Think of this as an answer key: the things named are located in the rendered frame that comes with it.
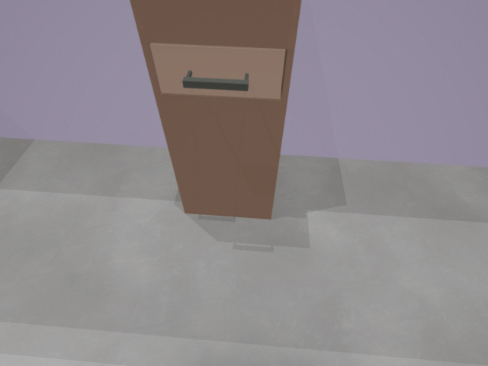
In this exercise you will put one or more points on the drawer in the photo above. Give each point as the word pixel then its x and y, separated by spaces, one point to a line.
pixel 265 67

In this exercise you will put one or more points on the handle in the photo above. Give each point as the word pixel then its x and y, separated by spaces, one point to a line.
pixel 221 84

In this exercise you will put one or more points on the cabinet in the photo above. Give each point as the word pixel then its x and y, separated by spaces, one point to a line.
pixel 224 150

